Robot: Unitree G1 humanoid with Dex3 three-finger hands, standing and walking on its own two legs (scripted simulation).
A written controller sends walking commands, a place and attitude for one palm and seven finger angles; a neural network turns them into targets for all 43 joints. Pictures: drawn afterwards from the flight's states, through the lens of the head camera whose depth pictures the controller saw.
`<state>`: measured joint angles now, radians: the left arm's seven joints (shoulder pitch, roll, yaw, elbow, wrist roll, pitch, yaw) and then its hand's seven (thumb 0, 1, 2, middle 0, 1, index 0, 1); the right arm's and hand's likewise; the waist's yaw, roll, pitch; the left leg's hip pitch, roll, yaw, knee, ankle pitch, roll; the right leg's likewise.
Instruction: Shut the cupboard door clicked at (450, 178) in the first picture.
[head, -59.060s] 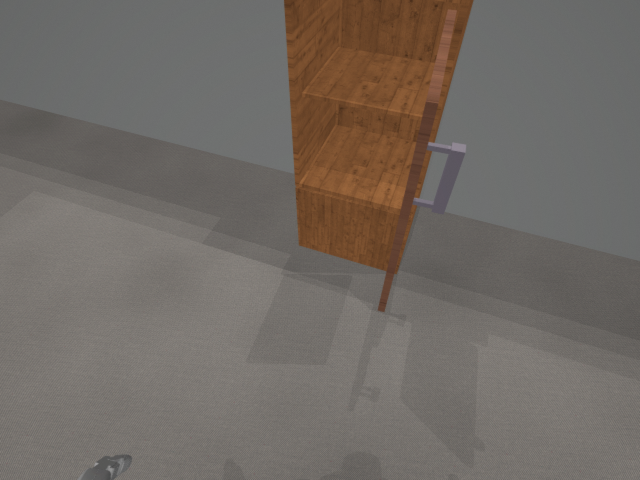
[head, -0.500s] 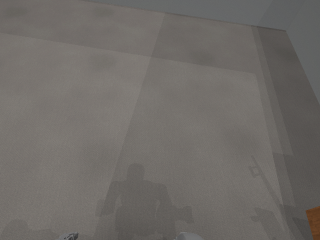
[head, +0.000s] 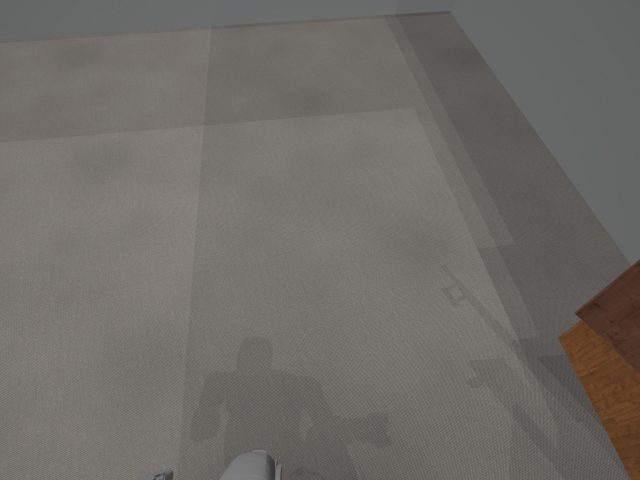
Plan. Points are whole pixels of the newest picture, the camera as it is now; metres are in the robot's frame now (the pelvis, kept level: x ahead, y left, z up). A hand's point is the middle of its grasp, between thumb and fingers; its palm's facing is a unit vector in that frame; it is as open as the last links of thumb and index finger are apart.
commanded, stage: turn to face it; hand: left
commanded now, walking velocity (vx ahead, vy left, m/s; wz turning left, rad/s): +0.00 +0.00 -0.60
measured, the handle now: out of the picture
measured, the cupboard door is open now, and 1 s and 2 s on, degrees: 24 24 24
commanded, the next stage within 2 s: take the last steps up to it in 1.48 s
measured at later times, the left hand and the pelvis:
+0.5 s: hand (220, 431) +0.20 +0.17 -0.16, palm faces -0.31 -0.91 -0.27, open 7.4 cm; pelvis +0.01 -0.01 -0.02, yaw -19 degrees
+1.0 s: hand (253, 409) +0.23 +0.13 -0.17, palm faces -0.54 -0.82 -0.21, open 7.4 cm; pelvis +0.04 +0.00 +0.00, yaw -36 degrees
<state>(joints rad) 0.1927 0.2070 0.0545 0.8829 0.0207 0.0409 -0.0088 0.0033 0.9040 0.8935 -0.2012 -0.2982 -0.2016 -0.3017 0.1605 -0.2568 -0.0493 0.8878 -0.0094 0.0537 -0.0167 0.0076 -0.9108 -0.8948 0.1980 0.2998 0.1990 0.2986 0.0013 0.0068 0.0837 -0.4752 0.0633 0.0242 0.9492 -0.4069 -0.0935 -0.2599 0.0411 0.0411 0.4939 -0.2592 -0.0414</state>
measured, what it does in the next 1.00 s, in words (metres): steps on the spot, turning right: left foot, then right foot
